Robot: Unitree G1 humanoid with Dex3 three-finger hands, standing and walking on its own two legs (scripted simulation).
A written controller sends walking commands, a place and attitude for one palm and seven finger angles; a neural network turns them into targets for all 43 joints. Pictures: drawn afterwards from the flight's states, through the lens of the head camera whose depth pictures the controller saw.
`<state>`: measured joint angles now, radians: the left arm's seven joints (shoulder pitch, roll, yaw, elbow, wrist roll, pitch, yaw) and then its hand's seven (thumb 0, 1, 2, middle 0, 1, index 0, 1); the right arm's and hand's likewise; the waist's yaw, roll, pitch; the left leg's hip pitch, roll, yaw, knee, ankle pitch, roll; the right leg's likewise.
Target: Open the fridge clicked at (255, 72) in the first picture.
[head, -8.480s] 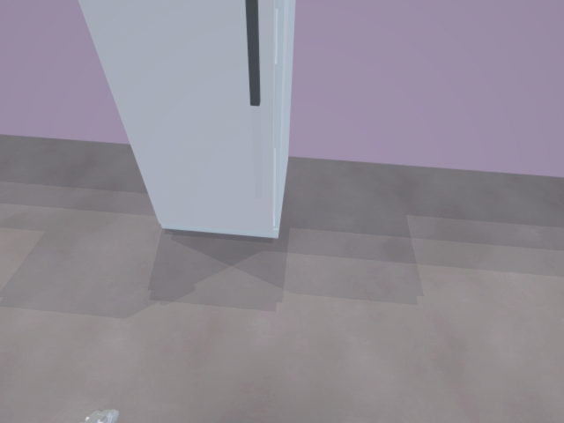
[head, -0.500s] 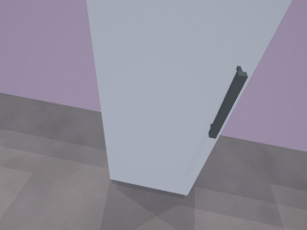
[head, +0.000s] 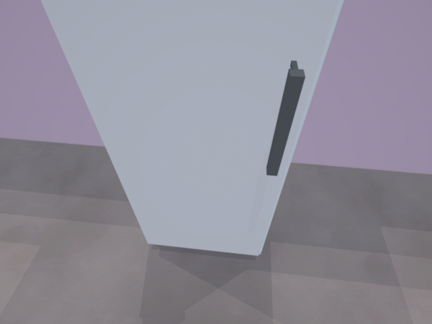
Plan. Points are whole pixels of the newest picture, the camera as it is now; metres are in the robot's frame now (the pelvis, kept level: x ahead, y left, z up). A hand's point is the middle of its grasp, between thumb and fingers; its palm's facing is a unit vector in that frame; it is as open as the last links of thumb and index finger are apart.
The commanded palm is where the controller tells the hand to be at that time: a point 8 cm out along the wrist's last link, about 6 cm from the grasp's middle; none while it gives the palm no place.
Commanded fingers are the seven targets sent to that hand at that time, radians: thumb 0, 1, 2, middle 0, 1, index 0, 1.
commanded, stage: come to a stop and stand still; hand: right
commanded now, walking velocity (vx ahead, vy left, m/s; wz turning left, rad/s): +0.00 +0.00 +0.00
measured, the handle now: (281, 124) +0.50 -0.12 +0.11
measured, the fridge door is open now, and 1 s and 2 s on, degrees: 0 0 0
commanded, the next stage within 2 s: look again from close up in 0.12 s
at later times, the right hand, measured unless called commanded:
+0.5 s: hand out of the picture +0.02 -0.21 -0.17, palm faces +0.00 +0.97 -0.26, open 7.4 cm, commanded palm none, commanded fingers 0.00 -0.90 -0.90 0.20 0.30 0.20 0.30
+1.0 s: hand out of the picture -0.08 -0.23 -0.17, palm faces +0.00 +0.96 -0.27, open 7.4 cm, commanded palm none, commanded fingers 0.00 -0.90 -0.90 0.20 0.30 0.20 0.30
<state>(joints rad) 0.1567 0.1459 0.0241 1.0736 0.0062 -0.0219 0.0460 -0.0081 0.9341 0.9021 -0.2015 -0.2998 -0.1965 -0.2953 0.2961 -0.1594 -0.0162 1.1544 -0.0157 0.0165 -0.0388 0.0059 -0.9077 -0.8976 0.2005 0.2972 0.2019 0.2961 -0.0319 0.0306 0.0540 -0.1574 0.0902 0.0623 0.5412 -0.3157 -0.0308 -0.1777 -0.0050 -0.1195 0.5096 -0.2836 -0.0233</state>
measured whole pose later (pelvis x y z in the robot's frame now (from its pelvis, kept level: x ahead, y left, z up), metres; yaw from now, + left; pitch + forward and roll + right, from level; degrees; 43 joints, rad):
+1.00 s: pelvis -0.08 -0.02 +0.00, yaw -1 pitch -3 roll +1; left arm 0.29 0.26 0.04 1.03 0.02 0.01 0.00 0.00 0.90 0.90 -0.20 -0.30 -0.20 -0.30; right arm 0.34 -0.26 -0.01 1.01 -0.03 0.02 -0.01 0.01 -0.90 -0.90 0.20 0.30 0.21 0.30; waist 0.01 -0.01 0.02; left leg -0.26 0.06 0.05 0.50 -0.24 -0.02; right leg -0.31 -0.01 -0.10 0.52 -0.19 -0.05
